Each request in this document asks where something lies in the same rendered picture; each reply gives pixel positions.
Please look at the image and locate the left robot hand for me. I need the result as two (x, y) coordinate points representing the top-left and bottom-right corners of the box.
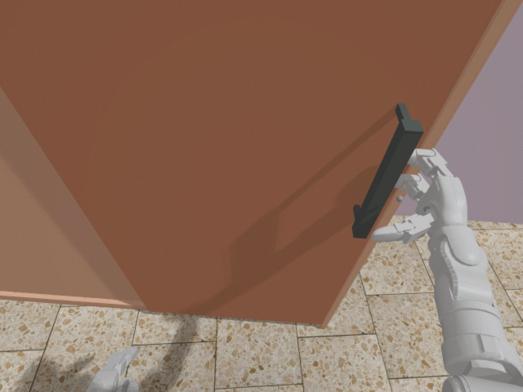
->
(86, 346), (139, 392)

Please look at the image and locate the right robot hand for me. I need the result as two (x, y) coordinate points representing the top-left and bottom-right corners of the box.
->
(371, 148), (467, 244)

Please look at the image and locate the handle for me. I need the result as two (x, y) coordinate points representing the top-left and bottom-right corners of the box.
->
(352, 103), (424, 238)

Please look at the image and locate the wardrobe door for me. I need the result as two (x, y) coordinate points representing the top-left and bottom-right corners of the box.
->
(0, 0), (502, 324)
(0, 87), (142, 301)

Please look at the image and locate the right robot forearm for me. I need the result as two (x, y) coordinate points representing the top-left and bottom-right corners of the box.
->
(427, 225), (523, 386)

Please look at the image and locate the robot right upper arm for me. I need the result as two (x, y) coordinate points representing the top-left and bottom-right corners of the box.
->
(441, 375), (523, 392)

